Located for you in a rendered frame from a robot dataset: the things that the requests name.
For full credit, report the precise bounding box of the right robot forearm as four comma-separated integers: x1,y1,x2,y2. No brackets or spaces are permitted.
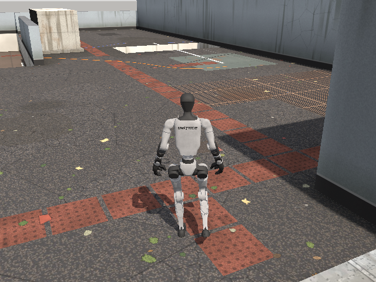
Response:
211,141,223,165

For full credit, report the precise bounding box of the robot left foot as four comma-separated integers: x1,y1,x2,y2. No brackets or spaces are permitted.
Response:
178,223,186,238

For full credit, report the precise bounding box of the robot right upper arm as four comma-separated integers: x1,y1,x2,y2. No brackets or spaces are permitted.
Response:
200,118,216,150

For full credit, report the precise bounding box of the robot left upper arm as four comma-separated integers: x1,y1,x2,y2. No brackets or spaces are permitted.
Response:
159,118,176,151

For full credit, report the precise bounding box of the left robot hand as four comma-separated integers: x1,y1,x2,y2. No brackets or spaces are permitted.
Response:
153,164,166,176

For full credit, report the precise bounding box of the left robot forearm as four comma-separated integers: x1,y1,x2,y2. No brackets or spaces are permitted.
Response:
154,142,166,166

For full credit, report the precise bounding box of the right robot hand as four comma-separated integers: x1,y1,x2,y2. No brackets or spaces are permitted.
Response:
210,162,224,174

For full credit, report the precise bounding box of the left robot thigh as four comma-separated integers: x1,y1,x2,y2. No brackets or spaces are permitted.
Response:
168,163,184,202

